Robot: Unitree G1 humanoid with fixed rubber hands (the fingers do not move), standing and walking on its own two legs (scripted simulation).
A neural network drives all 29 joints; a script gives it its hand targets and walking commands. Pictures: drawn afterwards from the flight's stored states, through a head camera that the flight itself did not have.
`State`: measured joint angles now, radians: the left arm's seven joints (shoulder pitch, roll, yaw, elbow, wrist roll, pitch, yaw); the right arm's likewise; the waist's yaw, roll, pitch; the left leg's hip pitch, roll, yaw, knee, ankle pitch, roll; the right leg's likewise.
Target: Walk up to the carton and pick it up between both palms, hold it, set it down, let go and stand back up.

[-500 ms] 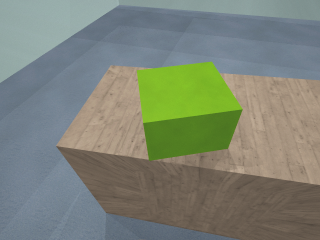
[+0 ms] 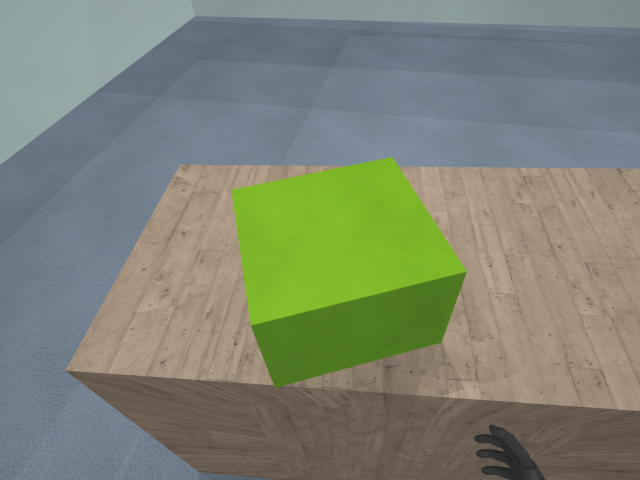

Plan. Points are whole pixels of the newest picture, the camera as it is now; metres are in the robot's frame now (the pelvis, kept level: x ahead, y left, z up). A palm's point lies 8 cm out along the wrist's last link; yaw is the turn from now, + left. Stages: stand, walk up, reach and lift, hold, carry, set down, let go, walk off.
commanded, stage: walk up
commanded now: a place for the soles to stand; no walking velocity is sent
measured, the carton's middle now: (336, 266) +0.43 +0.03 +0.02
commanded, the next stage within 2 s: none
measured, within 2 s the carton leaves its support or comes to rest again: neither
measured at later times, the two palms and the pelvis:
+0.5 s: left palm out of the picture +0.10 +0.26 -0.11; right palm out of the picture +0.04 -0.25 -0.13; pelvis +0.00 +0.02 -0.01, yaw -8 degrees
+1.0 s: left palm out of the picture +0.10 +0.27 -0.11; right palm out of the picture +0.02 -0.24 -0.13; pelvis -0.01 +0.03 -0.01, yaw -12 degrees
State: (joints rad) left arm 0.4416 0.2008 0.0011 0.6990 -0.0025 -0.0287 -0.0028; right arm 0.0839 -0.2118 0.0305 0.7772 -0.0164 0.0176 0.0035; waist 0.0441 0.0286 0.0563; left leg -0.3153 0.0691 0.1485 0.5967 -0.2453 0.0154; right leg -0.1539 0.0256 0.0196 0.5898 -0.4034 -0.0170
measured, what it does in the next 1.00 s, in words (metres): stands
